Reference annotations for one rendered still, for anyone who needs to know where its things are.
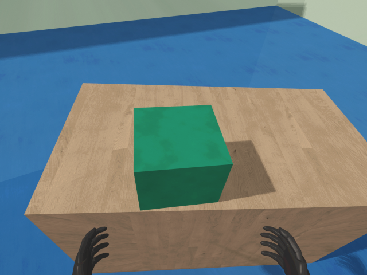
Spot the left robot hand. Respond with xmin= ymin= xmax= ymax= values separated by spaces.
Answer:
xmin=72 ymin=227 xmax=109 ymax=275

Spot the pedestal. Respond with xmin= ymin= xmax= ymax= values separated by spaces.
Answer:
xmin=24 ymin=83 xmax=367 ymax=274

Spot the right robot hand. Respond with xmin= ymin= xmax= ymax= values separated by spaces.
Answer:
xmin=260 ymin=226 xmax=310 ymax=275

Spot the carton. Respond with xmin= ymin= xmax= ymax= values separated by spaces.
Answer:
xmin=134 ymin=105 xmax=233 ymax=211

